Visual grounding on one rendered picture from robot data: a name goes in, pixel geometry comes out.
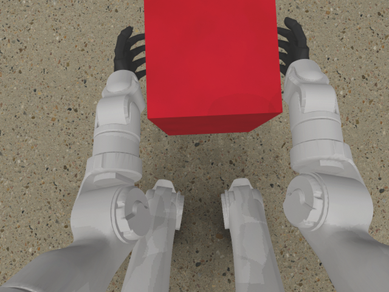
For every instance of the robot left shin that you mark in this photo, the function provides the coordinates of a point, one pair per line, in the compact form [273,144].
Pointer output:
[161,182]

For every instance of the right robot upper arm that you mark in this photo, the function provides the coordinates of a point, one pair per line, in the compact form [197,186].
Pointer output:
[334,213]

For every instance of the carton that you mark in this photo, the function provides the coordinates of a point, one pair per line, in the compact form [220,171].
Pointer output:
[212,66]

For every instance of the right robot hand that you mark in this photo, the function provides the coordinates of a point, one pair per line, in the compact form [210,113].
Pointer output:
[295,47]

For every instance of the right robot forearm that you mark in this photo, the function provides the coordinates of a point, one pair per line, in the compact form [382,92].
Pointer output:
[315,123]

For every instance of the left robot forearm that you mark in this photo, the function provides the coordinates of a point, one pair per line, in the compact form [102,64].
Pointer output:
[115,157]

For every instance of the left robot upper arm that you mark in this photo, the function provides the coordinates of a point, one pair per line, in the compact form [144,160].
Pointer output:
[106,224]

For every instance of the left robot hand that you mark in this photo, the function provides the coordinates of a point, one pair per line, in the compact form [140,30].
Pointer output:
[123,59]

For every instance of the robot left thigh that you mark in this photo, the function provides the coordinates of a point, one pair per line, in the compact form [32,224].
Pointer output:
[150,262]

